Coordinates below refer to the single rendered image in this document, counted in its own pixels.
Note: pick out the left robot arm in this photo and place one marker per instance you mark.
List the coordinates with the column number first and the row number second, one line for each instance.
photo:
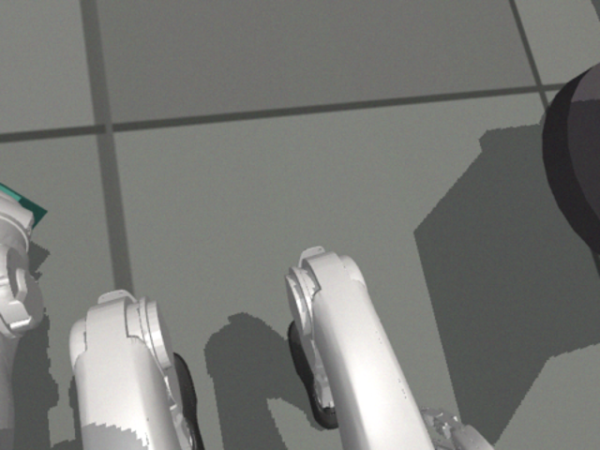
column 21, row 302

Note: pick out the right robot foot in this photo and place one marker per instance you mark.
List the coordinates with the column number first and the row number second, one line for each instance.
column 325, row 417

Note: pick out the right robot hand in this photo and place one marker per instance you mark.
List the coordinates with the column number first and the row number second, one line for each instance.
column 463, row 437

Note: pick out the cube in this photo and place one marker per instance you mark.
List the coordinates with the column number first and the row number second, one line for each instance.
column 38, row 211

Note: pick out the left robot foot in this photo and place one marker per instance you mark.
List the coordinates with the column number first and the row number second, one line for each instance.
column 189, row 401

